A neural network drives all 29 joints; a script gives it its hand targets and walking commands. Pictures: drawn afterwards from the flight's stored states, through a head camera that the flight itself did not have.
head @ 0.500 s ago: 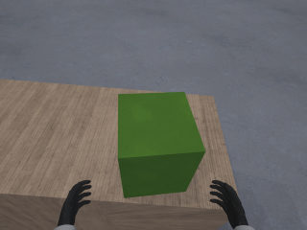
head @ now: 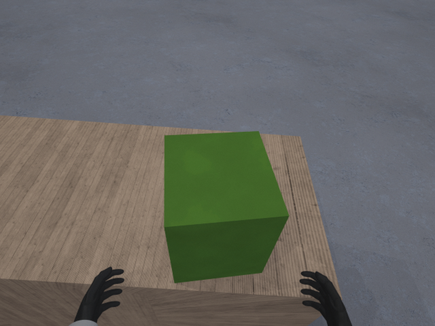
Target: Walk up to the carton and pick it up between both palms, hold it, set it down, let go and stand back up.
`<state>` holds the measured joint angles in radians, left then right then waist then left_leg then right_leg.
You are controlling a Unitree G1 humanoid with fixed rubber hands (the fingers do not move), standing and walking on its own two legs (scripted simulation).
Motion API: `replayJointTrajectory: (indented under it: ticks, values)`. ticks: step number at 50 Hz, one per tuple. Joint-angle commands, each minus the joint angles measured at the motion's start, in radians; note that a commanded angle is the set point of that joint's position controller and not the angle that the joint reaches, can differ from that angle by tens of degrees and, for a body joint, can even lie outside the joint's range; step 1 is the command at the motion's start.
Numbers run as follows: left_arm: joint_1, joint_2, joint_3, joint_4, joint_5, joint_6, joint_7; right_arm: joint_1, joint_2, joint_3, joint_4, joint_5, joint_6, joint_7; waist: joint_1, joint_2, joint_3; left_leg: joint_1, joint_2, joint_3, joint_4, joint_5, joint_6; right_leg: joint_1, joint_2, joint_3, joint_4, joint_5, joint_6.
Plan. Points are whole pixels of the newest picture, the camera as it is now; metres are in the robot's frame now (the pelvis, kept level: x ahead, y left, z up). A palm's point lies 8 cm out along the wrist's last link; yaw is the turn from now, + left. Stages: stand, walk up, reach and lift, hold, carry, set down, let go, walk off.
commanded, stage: set down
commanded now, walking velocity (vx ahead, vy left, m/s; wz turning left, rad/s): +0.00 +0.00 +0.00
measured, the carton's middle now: (216, 208) +0.35 +0.03 -0.02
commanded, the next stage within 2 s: let go in 0.26 s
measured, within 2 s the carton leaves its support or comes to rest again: neither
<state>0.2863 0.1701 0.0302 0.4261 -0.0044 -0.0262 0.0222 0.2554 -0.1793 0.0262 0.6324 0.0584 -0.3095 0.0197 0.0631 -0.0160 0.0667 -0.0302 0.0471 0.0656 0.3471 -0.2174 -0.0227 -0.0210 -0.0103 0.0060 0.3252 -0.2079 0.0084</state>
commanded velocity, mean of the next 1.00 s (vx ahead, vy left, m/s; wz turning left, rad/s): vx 0.00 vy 0.00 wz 0.00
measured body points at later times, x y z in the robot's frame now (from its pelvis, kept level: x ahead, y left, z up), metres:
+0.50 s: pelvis -0.02 -0.01 +0.00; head -0.03 -0.01 +0.45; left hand +0.16 +0.24 -0.07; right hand +0.17 -0.21 -0.07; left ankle -0.01 +0.13 -0.75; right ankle -0.01 -0.13 -0.75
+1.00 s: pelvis -0.02 +0.00 -0.01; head -0.04 +0.00 +0.44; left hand +0.12 +0.30 -0.08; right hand +0.16 -0.26 -0.07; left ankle -0.01 +0.13 -0.75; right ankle -0.01 -0.13 -0.75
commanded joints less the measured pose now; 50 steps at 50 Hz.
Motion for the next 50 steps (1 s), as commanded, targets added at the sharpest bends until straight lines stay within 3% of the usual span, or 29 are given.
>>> replayJointTrajectory:
  ticks: [1,4,5,6,8,9,11,12,14,15,21,22,24,25,26,28,31,33,38,39,40,41,42,44,45,46,48,49,50]
  values:
    - [-0.092,0.083,0.013,-0.092,-0.018,0.010,-0.001,-0.079,-0.076,-0.042,-0.096,-0.013,0.006,-0.009,-0.007,0.030,-0.003,0.005,-0.062,0.022,-0.025,0.213,-0.016,-0.115,0.038,-0.010,-0.062,0.028,-0.053]
    - [-0.100,0.103,0.018,-0.021,-0.011,0.040,-0.011,-0.076,-0.080,-0.038,-0.032,-0.030,0.031,-0.015,-0.020,0.014,0.000,-0.002,-0.063,0.028,-0.025,0.207,-0.013,-0.119,0.037,-0.016,-0.053,0.043,-0.046]
    - [-0.117,0.109,0.019,-0.098,-0.015,0.036,-0.004,-0.091,-0.077,-0.053,-0.083,-0.029,0.023,-0.009,-0.009,0.036,-0.029,-0.002,-0.059,0.031,-0.024,0.204,-0.013,-0.114,0.040,-0.022,-0.049,0.038,-0.042]
    - [-0.120,0.091,0.005,-0.076,-0.006,0.045,0.001,-0.090,-0.103,-0.059,-0.032,-0.031,0.035,-0.004,-0.025,0.046,-0.045,0.009,-0.055,0.028,-0.032,0.228,-0.022,-0.108,0.048,-0.024,-0.053,0.044,-0.052]
    - [-0.119,0.110,0.015,-0.023,-0.013,0.066,-0.017,-0.092,-0.073,-0.055,-0.009,-0.039,0.041,-0.014,-0.022,0.011,-0.024,0.001,-0.056,0.026,-0.022,0.229,-0.016,-0.111,0.040,-0.023,-0.049,0.075,-0.043]
    - [-0.129,0.102,0.003,0.011,-0.011,0.085,-0.022,-0.097,-0.092,-0.053,0.015,-0.048,0.051,-0.014,-0.035,0.037,-0.022,-0.005,-0.059,0.030,-0.021,0.223,-0.013,-0.110,0.040,-0.023,-0.038,0.081,-0.046]
    - [-0.135,0.110,0.008,0.016,-0.005,0.095,-0.029,-0.101,-0.077,-0.049,0.013,-0.060,0.061,-0.018,-0.038,0.002,-0.030,0.009,-0.059,0.033,-0.027,0.169,-0.009,-0.121,0.040,-0.034,-0.054,0.052,-0.031]
    - [-0.149,0.109,0.012,-0.011,-0.003,0.099,-0.023,-0.108,-0.074,-0.057,-0.020,-0.057,0.062,-0.017,-0.027,0.015,-0.028,-0.012,-0.055,0.030,-0.032,0.140,-0.001,-0.123,0.040,-0.034,-0.051,0.025,-0.035]
    - [-0.160,0.090,-0.003,-0.032,-0.012,0.107,-0.017,-0.115,-0.092,-0.078,-0.020,-0.054,0.075,-0.014,-0.041,0.020,-0.016,-0.020,-0.048,0.024,-0.034,0.148,-0.008,-0.124,0.039,-0.041,-0.047,0.030,-0.041]
    - [-0.156,0.105,-0.002,0.038,-0.007,0.130,-0.033,-0.105,-0.081,-0.065,0.010,-0.075,0.095,-0.021,-0.035,-0.013,0.014,-0.028,-0.059,0.044,-0.040,0.099,-0.001,-0.143,0.035,-0.034,-0.054,0.001,-0.032]
    - [-0.170,0.092,-0.011,0.030,0.001,0.167,-0.030,-0.104,-0.080,-0.066,-0.016,-0.099,0.134,-0.018,-0.050,-0.001,0.001,-0.033,-0.057,0.040,-0.059,0.073,0.002,-0.121,0.041,-0.045,-0.046,-0.016,-0.032]
    - [-0.201,0.094,-0.009,0.032,-0.007,0.172,-0.032,-0.129,-0.083,-0.075,-0.035,-0.097,0.138,-0.018,-0.041,-0.030,0.015,-0.056,-0.056,0.037,-0.056,0.065,0.013,-0.133,0.035,-0.042,-0.037,-0.026,-0.030]
    - [-0.188,0.103,-0.005,0.033,0.008,0.173,-0.030,-0.105,-0.073,-0.075,-0.036,-0.094,0.143,-0.017,-0.036,-0.011,-0.002,-0.055,-0.052,0.039,-0.054,0.064,0.012,-0.120,0.035,-0.043,-0.038,0.009,-0.026]
    - [-0.203,0.088,-0.013,0.049,-0.001,0.176,-0.032,-0.126,-0.077,-0.070,-0.033,-0.099,0.147,-0.020,-0.034,-0.033,0.009,-0.059,-0.051,0.041,-0.058,0.062,0.019,-0.131,0.028,-0.042,-0.036,-0.011,-0.027]
    - [-0.199,0.100,-0.006,0.022,0.004,0.174,-0.028,-0.117,-0.074,-0.072,-0.043,-0.095,0.146,-0.021,-0.048,-0.001,-0.008,-0.053,-0.047,0.031,-0.051,0.056,0.012,-0.117,0.027,-0.041,-0.039,-0.011,-0.034]
    - [-0.199,0.091,-0.012,0.041,0.014,0.179,-0.031,-0.123,-0.088,-0.074,-0.034,-0.103,0.149,-0.019,-0.044,-0.012,0.026,-0.056,-0.049,0.042,-0.053,0.073,0.008,-0.124,0.040,-0.044,-0.037,-0.003,-0.027]
    - [-0.204,0.079,-0.018,0.028,0.018,0.185,-0.023,-0.128,-0.095,-0.092,-0.025,-0.098,0.158,-0.009,-0.044,0.028,0.009,-0.058,-0.046,0.036,-0.049,0.073,0.006,-0.131,0.043,-0.055,-0.012,-0.024,-0.035]
    - [-0.213,0.078,-0.022,0.036,0.006,0.187,-0.030,-0.128,-0.096,-0.090,-0.028,-0.111,0.164,-0.012,-0.045,-0.013,0.015,-0.076,-0.044,0.041,-0.052,0.074,0.013,-0.133,0.040,-0.054,-0.013,-0.021,-0.030]
    - [-0.208,0.081,-0.027,0.029,0.015,0.191,-0.028,-0.133,-0.091,-0.077,-0.026,-0.101,0.165,-0.009,-0.035,0.009,0.004,-0.067,-0.049,0.038,-0.051,0.071,0.018,-0.117,0.043,-0.054,-0.017,-0.011,-0.029]
    - [-0.203,0.076,-0.028,0.030,0.014,0.188,-0.025,-0.130,-0.097,-0.087,-0.021,-0.103,0.165,-0.010,-0.040,0.001,0.021,-0.076,-0.047,0.036,-0.057,0.072,0.015,-0.120,0.044,-0.057,-0.012,-0.028,-0.031]
    - [-0.099,0.313,0.081,0.077,0.030,0.089,-0.013,-0.135,-0.275,-0.103,-0.057,-0.107,0.214,-0.018,-0.016,0.020,-0.089,-0.110,0.055,-0.061,0.055,0.106,0.044,-0.137,-0.073,0.039,0.026,0.068,-0.023]
    - [-0.138,0.330,0.077,0.080,0.048,0.043,-0.024,-0.058,-0.286,-0.117,-0.071,-0.080,0.228,-0.025,-0.064,-0.011,-0.133,-0.097,0.065,-0.073,0.046,0.088,0.037,-0.133,-0.081,0.041,0.046,0.083,-0.014]
    - [-0.148,0.302,0.073,0.074,0.031,0.024,-0.032,-0.061,-0.299,-0.112,-0.061,-0.088,0.240,-0.019,-0.044,0.006,-0.121,-0.122,0.054,-0.071,0.061,0.059,0.045,-0.141,-0.067,0.041,0.045,0.063,-0.008]
    - [-0.140,0.282,0.068,0.097,0.032,0.001,-0.032,-0.065,-0.271,-0.104,-0.092,-0.082,0.250,-0.020,-0.054,0.051,-0.081,-0.153,0.057,-0.085,0.060,0.019,0.056,-0.184,-0.079,0.051,0.038,0.020,-0.015]
    - [-0.134,0.302,0.067,0.111,0.035,-0.003,-0.036,-0.073,-0.269,-0.100,-0.100,-0.082,0.251,-0.007,-0.042,0.026,-0.043,-0.158,0.059,-0.088,0.056,0.000,0.062,-0.217,-0.082,0.063,0.032,-0.002,-0.025]
    - [-0.149,0.277,0.057,0.107,0.031,-0.001,-0.043,-0.049,-0.302,-0.109,-0.100,-0.081,0.256,-0.009,-0.057,0.005,-0.035,-0.170,0.056,-0.083,0.063,-0.008,0.060,-0.221,-0.075,0.055,0.027,-0.003,-0.026]
    - [-0.167,0.286,0.060,0.118,0.032,-0.001,-0.046,-0.064,-0.273,-0.092,-0.104,-0.077,0.259,-0.006,-0.046,0.004,-0.023,-0.167,0.063,-0.110,0.060,0.003,0.068,-0.239,-0.080,0.061,0.043,-0.025,-0.034]
    - [-0.156,0.314,0.066,0.120,0.029,-0.011,-0.046,-0.065,-0.300,-0.103,-0.104,-0.081,0.255,-0.005,-0.058,0.047,-0.076,-0.160,0.057,-0.098,0.057,-0.019,0.065,-0.211,-0.074,0.055,0.040,-0.022,-0.024]
    - [-0.180,0.325,0.067,0.111,0.038,-0.012,-0.047,-0.060,-0.284,-0.093,-0.116,-0.085,0.258,0.001,-0.059,0.027,-0.056,-0.177,0.056,-0.096,0.061,0.011,0.064,-0.199,-0.069,0.039,0.063,-0.001,-0.025]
